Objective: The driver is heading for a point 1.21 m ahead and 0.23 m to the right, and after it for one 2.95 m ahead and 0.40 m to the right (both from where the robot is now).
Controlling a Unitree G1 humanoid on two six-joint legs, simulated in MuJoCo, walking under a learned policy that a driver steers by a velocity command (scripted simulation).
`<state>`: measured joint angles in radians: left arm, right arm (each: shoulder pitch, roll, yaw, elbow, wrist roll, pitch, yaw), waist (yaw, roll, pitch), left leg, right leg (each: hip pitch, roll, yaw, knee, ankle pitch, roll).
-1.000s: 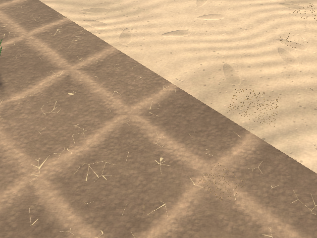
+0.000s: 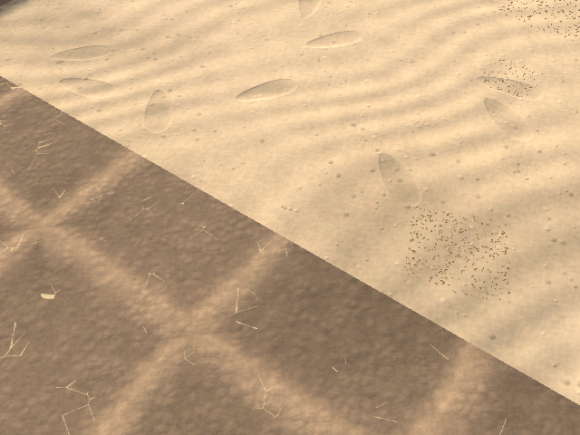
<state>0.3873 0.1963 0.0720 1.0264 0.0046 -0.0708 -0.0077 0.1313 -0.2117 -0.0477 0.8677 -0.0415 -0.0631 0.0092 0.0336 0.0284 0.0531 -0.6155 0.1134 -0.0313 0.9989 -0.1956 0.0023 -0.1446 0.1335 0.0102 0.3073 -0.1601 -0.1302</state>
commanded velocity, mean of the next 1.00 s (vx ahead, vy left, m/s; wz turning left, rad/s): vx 0.50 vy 0.00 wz -0.47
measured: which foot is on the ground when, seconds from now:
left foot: up 0.00-0.26, down 0.28-0.82, up 0.84-1.00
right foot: down 0.00-0.30, up 0.32-0.80, down 0.82-1.00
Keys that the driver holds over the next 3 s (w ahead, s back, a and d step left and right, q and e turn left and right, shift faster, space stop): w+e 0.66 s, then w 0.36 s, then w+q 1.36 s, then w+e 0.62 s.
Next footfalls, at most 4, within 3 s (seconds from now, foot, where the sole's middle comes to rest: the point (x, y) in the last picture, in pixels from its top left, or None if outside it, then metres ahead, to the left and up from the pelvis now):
0.28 left None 0.35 0.13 -0.78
0.82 right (392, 415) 0.52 -0.16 -0.78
1.38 left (364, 314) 0.78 -0.11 -0.78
1.90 right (444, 242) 1.11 -0.39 -0.90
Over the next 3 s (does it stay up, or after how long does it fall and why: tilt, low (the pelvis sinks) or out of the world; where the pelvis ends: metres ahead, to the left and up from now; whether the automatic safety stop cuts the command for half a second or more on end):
stays up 1.53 -0.21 -0.15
